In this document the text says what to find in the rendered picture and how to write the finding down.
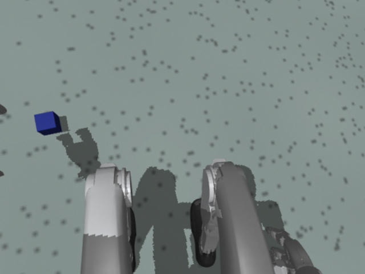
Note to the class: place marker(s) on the right robot foot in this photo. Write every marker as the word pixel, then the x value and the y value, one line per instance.
pixel 205 260

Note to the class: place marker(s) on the cube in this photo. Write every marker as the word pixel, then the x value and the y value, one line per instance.
pixel 47 123

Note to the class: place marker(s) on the right robot hand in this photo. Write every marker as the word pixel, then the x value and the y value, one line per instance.
pixel 292 257

